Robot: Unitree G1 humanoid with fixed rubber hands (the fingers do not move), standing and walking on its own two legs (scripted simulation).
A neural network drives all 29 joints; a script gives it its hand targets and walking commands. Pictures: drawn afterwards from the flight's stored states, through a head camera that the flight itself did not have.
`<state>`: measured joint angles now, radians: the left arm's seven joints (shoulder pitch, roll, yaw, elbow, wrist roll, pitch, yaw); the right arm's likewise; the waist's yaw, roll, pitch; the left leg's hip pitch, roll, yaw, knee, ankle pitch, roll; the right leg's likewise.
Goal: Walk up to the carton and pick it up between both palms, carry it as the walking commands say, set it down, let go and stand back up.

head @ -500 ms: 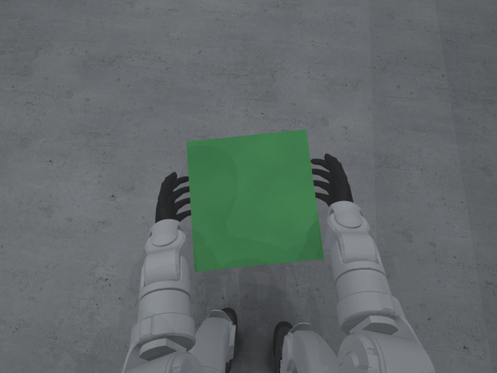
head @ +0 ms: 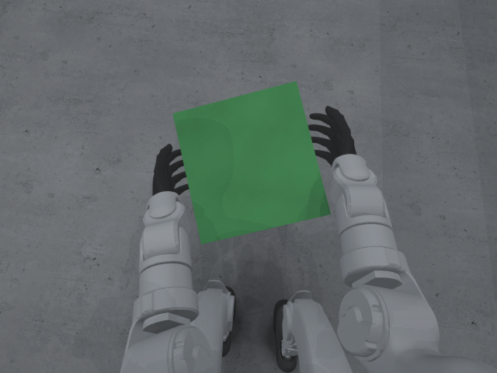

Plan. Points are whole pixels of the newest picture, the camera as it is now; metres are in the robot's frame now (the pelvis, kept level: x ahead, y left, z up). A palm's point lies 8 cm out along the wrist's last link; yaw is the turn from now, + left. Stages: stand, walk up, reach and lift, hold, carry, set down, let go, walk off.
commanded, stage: set down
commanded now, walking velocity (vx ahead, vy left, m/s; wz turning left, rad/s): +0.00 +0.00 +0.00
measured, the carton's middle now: (254, 171) +0.46 +0.04 -0.15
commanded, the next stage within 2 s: none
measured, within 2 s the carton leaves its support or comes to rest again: neither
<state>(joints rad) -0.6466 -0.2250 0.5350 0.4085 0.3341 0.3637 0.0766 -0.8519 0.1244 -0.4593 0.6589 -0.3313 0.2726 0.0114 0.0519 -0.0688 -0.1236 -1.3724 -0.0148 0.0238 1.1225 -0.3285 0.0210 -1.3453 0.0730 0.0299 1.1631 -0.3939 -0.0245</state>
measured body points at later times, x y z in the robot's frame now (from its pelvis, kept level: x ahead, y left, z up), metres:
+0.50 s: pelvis -0.01 -0.01 -0.08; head +0.23 +0.00 +0.30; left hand +0.43 +0.19 -0.15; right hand +0.49 -0.09 -0.14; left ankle +0.09 +0.11 -0.62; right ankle +0.06 -0.10 -0.62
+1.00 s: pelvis -0.03 -0.01 -0.14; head +0.27 -0.01 +0.20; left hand +0.45 +0.20 -0.24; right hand +0.52 -0.08 -0.23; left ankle +0.09 +0.11 -0.62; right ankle +0.06 -0.10 -0.62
